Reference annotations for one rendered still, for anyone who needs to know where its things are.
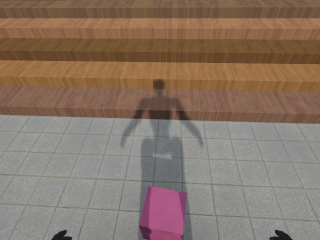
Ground robot right hand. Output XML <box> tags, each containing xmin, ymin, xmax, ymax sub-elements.
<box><xmin>269</xmin><ymin>230</ymin><xmax>292</xmax><ymax>240</ymax></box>

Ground carton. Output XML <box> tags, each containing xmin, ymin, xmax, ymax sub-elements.
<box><xmin>139</xmin><ymin>186</ymin><xmax>187</xmax><ymax>240</ymax></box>

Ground robot left hand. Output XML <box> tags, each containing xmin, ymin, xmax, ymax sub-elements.
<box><xmin>51</xmin><ymin>230</ymin><xmax>72</xmax><ymax>240</ymax></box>

